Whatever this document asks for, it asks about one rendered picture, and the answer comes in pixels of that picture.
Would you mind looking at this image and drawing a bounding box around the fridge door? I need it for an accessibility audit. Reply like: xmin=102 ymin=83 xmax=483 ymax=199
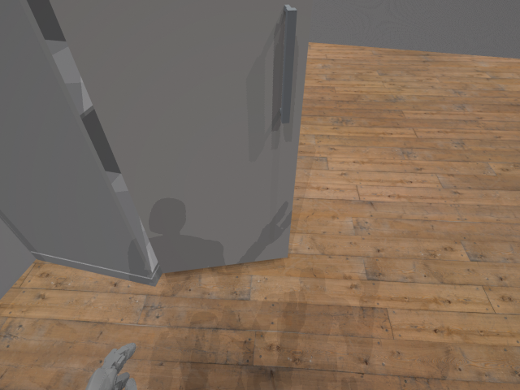
xmin=50 ymin=0 xmax=313 ymax=273

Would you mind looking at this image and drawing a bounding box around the handle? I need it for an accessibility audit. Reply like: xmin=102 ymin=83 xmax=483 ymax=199
xmin=279 ymin=5 xmax=297 ymax=124

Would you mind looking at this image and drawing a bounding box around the left robot hand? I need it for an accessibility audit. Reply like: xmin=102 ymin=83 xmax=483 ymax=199
xmin=85 ymin=343 xmax=137 ymax=390

